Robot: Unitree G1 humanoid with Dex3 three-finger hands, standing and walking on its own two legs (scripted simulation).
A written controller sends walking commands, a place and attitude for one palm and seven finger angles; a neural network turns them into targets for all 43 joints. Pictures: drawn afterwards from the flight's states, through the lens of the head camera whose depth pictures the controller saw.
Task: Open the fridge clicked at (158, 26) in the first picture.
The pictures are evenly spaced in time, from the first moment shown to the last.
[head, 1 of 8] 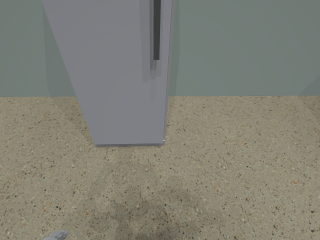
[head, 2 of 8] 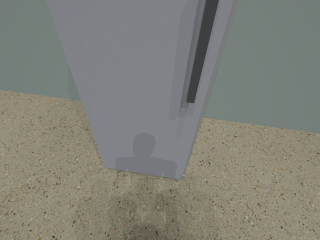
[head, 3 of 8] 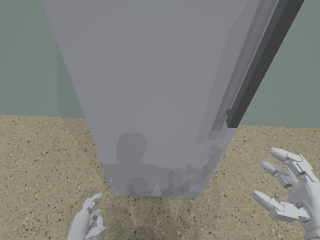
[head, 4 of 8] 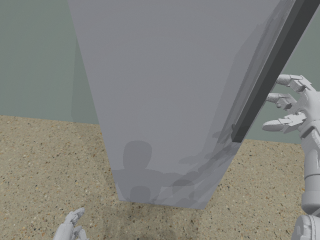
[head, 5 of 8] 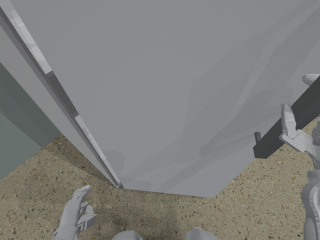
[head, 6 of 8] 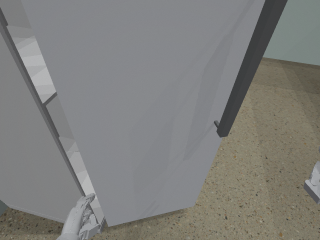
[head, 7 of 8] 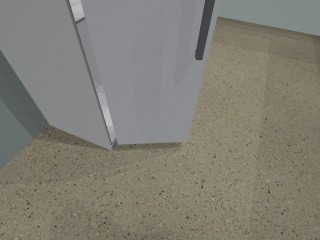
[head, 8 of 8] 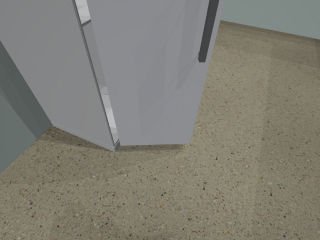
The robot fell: no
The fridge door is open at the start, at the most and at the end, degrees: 0 69 63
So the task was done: yes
